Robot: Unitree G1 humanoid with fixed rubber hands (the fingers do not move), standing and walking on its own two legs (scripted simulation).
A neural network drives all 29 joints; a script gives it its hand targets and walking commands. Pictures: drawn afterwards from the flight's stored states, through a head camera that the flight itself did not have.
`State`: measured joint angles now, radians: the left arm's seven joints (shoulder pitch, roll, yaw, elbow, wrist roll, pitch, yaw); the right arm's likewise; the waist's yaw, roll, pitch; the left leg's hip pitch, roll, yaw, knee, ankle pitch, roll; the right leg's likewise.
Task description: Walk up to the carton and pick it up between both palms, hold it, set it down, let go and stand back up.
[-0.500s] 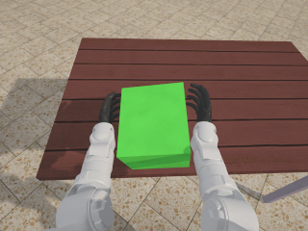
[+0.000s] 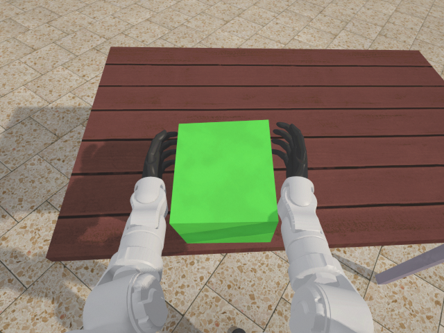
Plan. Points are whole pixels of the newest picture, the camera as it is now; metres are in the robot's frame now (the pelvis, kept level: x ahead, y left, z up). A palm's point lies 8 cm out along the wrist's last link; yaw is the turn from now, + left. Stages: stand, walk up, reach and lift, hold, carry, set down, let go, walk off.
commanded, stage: set down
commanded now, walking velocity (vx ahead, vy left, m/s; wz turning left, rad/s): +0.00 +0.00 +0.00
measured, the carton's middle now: (225, 184) +0.38 -0.03 +0.01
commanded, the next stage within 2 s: none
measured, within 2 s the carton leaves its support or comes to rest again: rests again in 0.64 s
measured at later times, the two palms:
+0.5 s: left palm (158, 172) +0.40 +0.10 +0.04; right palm (297, 173) +0.37 -0.17 +0.06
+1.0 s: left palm (140, 176) +0.41 +0.14 +0.01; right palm (290, 187) +0.37 -0.17 +0.00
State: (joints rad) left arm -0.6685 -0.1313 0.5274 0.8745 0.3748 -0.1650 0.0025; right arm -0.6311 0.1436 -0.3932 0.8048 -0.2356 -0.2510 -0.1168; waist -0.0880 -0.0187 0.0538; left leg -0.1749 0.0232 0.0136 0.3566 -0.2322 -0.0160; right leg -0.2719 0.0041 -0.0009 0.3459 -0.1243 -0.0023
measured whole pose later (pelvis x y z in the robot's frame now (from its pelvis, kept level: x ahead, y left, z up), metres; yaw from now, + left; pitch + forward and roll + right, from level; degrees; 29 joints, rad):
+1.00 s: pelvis +0.01 +0.01 -0.01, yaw +0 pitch +16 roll -1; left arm -0.69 0.04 0.26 1.13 0.16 -0.38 0.09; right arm -0.63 -0.01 -0.24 1.15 -0.09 -0.44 -0.16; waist -0.07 -0.02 -0.13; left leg -0.46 0.02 0.01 0.43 -0.24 -0.01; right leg -0.52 0.00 0.00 0.35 -0.10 0.00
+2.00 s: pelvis -0.03 +0.01 +0.00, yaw +0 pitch -1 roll -1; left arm -0.26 0.12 -0.01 0.69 -0.09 -0.16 0.07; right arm -0.23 -0.06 -0.14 0.72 0.05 -0.24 -0.11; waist 0.00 -0.01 0.00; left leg -0.20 0.02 0.01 0.46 -0.25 -0.01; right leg -0.25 0.00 0.00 0.35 -0.08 0.01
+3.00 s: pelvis -0.01 +0.01 +0.00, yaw +0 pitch -6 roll -1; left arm 0.28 0.21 -0.06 0.02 -0.16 0.13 0.04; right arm 0.36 -0.06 -0.12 0.04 0.05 0.05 -0.05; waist 0.05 -0.01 0.10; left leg -0.03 0.02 0.01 0.40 -0.26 -0.01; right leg -0.11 0.00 0.00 0.35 -0.13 0.01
